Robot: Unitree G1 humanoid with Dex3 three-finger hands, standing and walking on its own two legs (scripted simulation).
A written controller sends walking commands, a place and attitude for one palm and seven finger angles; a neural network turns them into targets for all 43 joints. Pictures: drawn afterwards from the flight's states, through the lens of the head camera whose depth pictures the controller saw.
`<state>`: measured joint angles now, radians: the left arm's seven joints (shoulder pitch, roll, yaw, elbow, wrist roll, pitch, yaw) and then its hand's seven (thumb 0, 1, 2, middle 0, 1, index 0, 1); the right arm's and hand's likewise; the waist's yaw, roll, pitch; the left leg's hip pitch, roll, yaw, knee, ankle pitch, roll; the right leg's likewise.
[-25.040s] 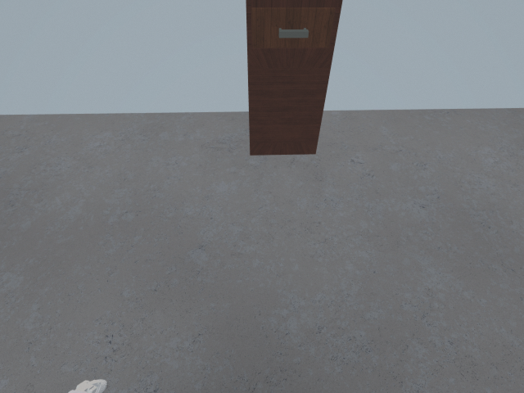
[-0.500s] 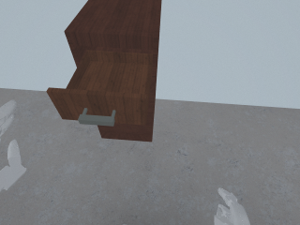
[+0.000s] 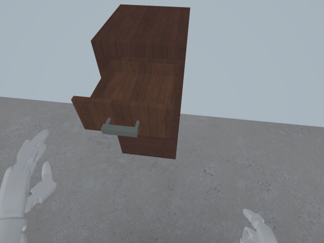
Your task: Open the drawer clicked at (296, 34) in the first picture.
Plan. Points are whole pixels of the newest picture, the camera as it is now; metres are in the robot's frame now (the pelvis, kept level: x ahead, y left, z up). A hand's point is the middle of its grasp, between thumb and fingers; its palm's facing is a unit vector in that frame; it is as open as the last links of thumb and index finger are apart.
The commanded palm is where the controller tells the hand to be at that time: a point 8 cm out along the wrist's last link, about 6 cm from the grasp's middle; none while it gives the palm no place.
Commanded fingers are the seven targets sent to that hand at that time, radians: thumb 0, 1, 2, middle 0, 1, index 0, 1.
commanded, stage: let the arm hang, fingers relaxed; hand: left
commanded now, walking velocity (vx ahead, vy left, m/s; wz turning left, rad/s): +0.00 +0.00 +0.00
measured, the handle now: (121, 126) +0.50 +0.18 -0.05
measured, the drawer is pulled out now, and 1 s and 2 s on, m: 0.29 0.29 0.29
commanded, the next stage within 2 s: look to check the result in 1.04 s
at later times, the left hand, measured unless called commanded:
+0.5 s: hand out of the picture -0.07 +0.19 -0.16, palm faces +0.02 -0.98 -0.21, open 7.3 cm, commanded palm none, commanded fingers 0.00 0.90 0.90 -0.20 -0.30 -0.20 -0.30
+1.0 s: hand out of the picture -0.01 +0.15 -0.17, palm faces +0.03 -0.99 -0.16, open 7.3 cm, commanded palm none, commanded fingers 0.00 0.90 0.90 -0.20 -0.30 -0.20 -0.30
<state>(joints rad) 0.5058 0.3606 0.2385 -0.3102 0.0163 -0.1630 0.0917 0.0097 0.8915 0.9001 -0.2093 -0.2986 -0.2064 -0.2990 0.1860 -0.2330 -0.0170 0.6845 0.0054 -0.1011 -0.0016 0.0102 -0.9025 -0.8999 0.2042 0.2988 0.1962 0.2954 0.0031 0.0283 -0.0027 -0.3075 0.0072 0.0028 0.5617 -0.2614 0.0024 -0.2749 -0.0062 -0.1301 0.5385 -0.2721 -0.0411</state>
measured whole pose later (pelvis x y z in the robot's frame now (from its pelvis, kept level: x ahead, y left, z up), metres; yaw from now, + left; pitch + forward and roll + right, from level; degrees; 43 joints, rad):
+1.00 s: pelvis -0.01 +0.00 +0.01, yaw -1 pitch -2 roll +0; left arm 0.29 0.10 0.02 1.13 0.01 0.00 0.04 0.01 0.92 0.90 -0.20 -0.30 -0.20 -0.30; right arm 0.34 -0.07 0.00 1.12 -0.01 0.01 -0.05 0.00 -0.91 -0.90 0.20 0.30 0.19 0.29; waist -0.01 0.01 0.06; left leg -0.20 0.01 0.02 0.44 -0.21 0.00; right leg -0.18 0.00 -0.11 0.43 -0.21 -0.05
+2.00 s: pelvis +0.02 -0.02 +0.01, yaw -1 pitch -2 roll +0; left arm 0.29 0.10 0.02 1.15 0.01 -0.01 0.04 0.01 0.91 0.90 -0.20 -0.30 -0.20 -0.30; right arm 0.31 -0.10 0.00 1.14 -0.01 0.01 -0.06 0.00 -0.91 -0.90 0.20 0.30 0.19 0.29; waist 0.00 0.02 0.07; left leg -0.15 0.03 0.01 0.41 -0.23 -0.02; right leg -0.13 0.03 -0.12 0.39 -0.24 -0.06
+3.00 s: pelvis +0.04 -0.03 +0.01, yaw -1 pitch -1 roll +0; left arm 0.29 0.10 0.02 1.15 0.01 -0.01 0.04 0.01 0.91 0.90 -0.20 -0.30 -0.20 -0.30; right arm 0.31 -0.10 0.00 1.14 -0.01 0.01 -0.06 0.00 -0.91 -0.90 0.20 0.30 0.19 0.29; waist 0.00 0.02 0.07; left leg -0.12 0.04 0.01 0.40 -0.25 -0.04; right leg -0.10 0.04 -0.11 0.38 -0.26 -0.07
